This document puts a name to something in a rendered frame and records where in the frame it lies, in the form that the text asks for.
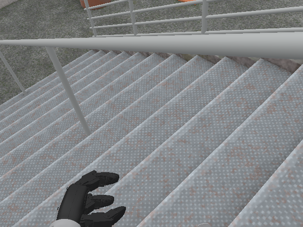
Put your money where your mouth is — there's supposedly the robot left hand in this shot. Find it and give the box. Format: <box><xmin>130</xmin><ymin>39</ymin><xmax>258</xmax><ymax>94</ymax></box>
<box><xmin>56</xmin><ymin>170</ymin><xmax>126</xmax><ymax>227</ymax></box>

